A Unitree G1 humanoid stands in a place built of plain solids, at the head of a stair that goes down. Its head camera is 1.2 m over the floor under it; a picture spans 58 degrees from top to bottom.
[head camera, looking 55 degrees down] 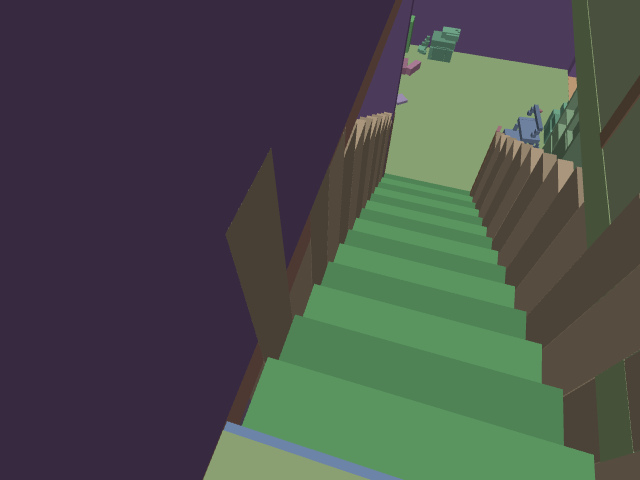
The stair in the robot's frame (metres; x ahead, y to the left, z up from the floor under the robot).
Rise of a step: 0.18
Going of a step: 0.25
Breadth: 1.01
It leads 17 degrees to the right of straight ahead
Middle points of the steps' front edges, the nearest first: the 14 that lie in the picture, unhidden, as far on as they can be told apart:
0.36 -0.31 -0.18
0.60 -0.38 -0.37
0.83 -0.46 -0.55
1.07 -0.53 -0.73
1.31 -0.60 -0.92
1.55 -0.67 -1.10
1.79 -0.75 -1.28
2.03 -0.82 -1.47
2.27 -0.89 -1.65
2.51 -0.96 -1.83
2.75 -1.03 -2.02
2.99 -1.11 -2.20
3.23 -1.18 -2.38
3.47 -1.25 -2.57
